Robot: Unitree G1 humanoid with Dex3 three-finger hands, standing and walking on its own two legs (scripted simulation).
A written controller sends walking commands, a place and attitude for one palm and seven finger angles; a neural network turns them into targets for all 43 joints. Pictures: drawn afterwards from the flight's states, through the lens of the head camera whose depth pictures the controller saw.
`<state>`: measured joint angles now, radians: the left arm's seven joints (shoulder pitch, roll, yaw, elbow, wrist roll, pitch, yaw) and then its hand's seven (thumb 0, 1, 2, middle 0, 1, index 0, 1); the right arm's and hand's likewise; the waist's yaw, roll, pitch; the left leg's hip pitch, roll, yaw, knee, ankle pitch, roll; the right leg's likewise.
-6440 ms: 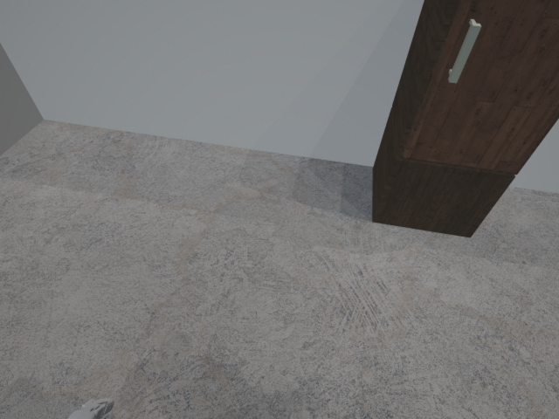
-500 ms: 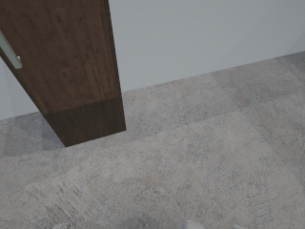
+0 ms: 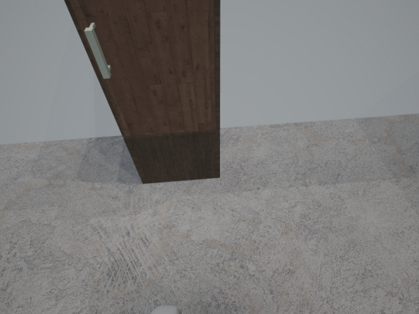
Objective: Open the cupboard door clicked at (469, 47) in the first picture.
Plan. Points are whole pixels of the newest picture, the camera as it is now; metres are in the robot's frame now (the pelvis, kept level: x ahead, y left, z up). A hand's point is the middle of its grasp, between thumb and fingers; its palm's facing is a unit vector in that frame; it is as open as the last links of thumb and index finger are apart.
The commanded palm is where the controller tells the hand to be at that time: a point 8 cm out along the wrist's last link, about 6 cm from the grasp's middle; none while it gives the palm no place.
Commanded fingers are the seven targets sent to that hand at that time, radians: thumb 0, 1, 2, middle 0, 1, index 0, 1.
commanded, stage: take the last steps up to it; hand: left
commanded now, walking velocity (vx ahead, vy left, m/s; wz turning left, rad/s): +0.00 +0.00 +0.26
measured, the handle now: (100, 51) +0.83 +0.41 +0.07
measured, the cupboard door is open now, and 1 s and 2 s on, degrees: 0 0 0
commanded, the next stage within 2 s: come to a stop and stand still in 1.38 s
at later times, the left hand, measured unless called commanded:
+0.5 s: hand out of the picture +0.05 +0.24 -0.16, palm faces +0.09 -0.97 -0.20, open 7.4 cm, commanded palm none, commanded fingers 0.00 0.90 0.90 -0.20 -0.30 -0.20 -0.30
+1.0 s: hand out of the picture +0.01 +0.23 -0.18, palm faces +0.27 -0.95 -0.13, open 7.4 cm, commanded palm none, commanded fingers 0.00 0.90 0.90 -0.20 -0.30 -0.20 -0.30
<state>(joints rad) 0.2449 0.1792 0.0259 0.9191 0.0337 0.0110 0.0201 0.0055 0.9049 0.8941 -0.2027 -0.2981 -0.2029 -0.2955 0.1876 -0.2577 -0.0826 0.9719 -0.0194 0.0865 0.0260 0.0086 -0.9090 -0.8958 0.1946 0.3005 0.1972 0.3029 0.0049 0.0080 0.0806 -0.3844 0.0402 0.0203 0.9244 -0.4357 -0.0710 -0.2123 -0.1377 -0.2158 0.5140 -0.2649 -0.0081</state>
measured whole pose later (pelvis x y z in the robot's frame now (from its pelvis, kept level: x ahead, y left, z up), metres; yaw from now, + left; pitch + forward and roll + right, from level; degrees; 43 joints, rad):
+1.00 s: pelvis +0.13 +0.10 -0.01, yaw +9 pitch -1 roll -2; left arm 0.46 0.12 0.03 1.15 0.04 -0.05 0.01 0.01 0.91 0.89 -0.20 -0.30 -0.20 -0.30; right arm 0.21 -0.18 -0.07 1.03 -0.03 -0.01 0.04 0.01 -0.91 -0.90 0.19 0.30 0.20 0.30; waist 0.06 0.00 0.04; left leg -0.45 0.10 0.11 0.65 -0.20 -0.01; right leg 0.00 -0.11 -0.18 0.38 -0.34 0.08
